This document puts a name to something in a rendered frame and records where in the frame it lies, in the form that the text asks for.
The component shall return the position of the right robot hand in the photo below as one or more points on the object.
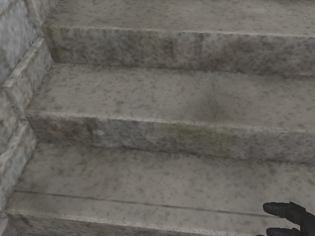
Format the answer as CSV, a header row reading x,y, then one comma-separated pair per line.
x,y
294,213

